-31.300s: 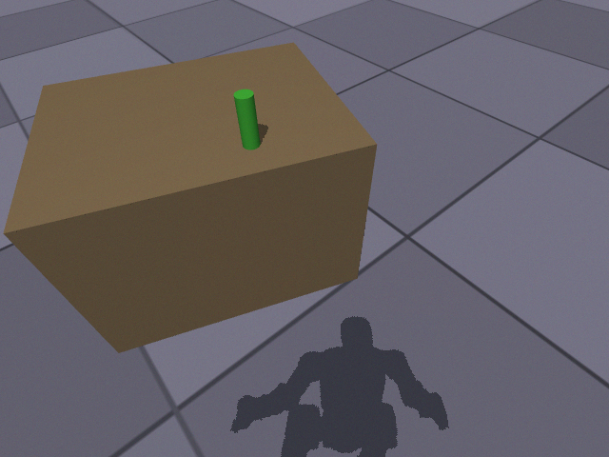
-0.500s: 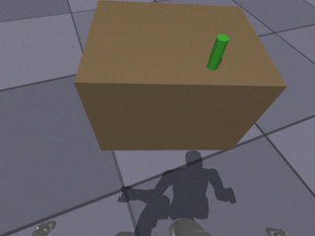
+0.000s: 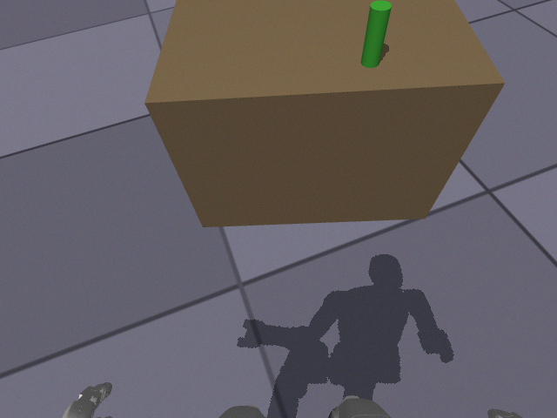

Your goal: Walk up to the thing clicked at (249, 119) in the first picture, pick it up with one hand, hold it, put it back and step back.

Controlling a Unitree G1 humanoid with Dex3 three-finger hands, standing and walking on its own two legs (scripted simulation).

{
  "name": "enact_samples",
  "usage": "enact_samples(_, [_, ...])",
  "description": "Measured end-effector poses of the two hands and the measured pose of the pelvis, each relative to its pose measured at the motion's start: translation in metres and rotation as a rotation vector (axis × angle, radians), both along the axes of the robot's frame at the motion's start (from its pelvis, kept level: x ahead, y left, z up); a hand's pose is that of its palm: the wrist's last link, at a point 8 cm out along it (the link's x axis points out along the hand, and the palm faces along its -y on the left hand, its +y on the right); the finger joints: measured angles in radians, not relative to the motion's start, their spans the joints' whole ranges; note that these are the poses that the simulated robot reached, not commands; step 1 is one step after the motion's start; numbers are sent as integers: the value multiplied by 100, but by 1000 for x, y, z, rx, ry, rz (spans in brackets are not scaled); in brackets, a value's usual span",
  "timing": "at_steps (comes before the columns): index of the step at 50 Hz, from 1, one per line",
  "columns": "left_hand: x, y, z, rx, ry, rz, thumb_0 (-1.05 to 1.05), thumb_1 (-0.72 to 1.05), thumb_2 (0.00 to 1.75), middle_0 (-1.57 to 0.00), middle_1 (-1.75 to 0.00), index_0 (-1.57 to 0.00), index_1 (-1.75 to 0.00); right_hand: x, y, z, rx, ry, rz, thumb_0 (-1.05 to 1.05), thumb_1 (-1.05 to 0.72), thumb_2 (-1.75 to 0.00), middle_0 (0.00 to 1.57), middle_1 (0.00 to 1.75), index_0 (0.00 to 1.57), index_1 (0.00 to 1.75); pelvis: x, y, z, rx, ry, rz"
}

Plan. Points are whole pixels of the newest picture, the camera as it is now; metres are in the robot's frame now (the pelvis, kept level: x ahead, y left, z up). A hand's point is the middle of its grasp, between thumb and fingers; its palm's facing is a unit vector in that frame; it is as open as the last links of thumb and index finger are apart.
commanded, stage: step back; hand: right
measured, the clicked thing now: (375, 36) +0.97 -0.23 -0.03
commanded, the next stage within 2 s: stand in 1.48 s
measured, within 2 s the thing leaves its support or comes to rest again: neither
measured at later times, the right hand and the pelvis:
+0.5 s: hand out of the picture -0.03 -0.31 -0.14, palm faces +0.02 +0.93 -0.37, open 7.3 cm; pelvis -0.13 -0.04 +0.00, yaw -3 degrees
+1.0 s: hand out of the picture -0.05 -0.29 -0.15, palm faces -0.02 +0.94 -0.35, open 7.4 cm; pelvis -0.12 -0.03 +0.00, yaw +2 degrees
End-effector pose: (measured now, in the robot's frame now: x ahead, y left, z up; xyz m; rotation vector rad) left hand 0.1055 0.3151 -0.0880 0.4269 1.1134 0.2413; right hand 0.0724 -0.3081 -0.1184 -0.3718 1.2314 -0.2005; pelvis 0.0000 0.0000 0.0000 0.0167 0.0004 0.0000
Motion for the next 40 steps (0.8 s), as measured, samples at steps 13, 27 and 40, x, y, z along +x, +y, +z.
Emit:
enact_samples(13, [-78, -25, -16, -99, 4, 8, 0, 91, 90, -20, -30, -21, -30, -55, -8, 29, -28, -89, 27, 1, -90, -89, 21, 30, 21, 30, -79, -14, 7, -25, -19, -18])
enact_samples(27, [-192, -40, -3, -32, 79, 58, 0, 90, 90, -21, -30, -21, -30, -128, -44, 8, 21, -60, -29, 0, -91, -90, 20, 30, 21, 30, -129, -34, 6, -10, -31, -32])
enact_samples(40, [-186, -3, -5, -40, 73, 79, 0, 91, 90, -20, -30, -21, -30, -158, -2, 14, 49, 4, -9, 1, -91, -90, 20, 30, 21, 30, -131, -14, 11, -11, -32, 17])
